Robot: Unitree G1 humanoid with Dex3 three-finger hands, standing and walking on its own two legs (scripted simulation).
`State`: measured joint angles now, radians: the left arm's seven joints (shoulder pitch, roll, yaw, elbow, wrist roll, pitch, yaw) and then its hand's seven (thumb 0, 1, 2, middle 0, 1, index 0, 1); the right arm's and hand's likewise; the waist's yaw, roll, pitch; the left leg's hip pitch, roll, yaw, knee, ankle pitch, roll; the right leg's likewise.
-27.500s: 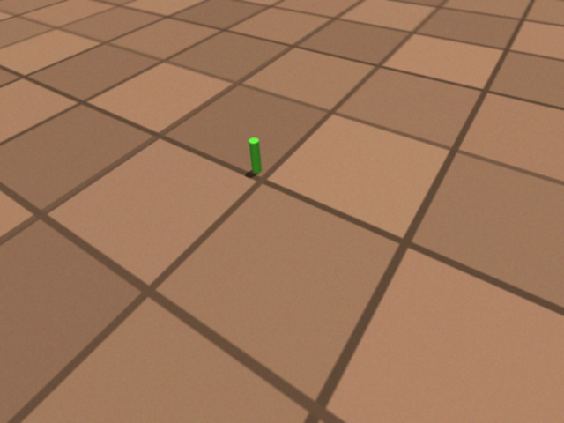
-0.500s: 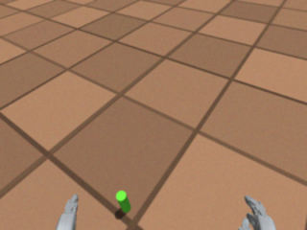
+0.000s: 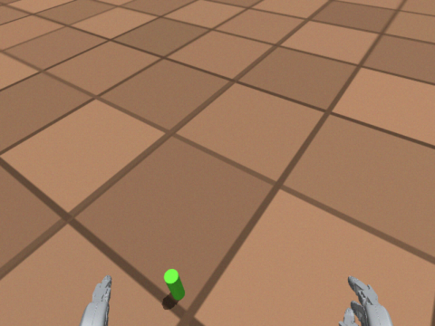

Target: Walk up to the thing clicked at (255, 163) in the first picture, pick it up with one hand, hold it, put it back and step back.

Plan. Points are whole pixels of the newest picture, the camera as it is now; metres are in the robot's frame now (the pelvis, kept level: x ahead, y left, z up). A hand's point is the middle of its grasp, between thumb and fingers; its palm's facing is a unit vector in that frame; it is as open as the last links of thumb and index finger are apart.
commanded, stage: home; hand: left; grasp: from the side
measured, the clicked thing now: (175, 285) +0.42 +0.22 -0.62
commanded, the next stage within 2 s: stand in 0.28 s
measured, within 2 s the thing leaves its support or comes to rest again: neither
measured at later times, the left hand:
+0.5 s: hand (127, 325) +0.17 +0.19 -0.05, palm faces +0.11 -0.95 -0.29, open 17.0 cm
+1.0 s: hand out of the picture +0.11 +0.25 -0.11, palm faces -0.02 -0.93 -0.36, open 7.7 cm
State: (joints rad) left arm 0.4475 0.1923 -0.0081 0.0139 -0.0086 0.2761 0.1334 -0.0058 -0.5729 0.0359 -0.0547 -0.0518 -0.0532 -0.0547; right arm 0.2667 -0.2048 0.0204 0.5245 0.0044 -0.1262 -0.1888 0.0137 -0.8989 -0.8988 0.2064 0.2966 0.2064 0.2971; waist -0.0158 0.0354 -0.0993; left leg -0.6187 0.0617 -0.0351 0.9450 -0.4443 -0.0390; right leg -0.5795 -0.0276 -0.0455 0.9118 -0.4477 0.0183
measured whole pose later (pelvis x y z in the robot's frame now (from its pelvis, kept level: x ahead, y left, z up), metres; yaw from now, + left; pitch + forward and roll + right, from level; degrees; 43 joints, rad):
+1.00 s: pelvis +0.00 +0.01 +0.02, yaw +0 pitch +0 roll +0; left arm 0.25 0.33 0.02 0.73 0.05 0.01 0.02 0.01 0.83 0.88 -0.21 -0.30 -0.21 -0.30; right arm 0.19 -0.32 -0.05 0.86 -0.06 -0.01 -0.01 0.01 -0.90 -0.90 0.21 0.30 0.21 0.30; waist 0.01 -0.01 0.03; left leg -0.40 0.02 0.00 0.77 -0.38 -0.01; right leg -0.37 -0.06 -0.02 0.77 -0.40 0.04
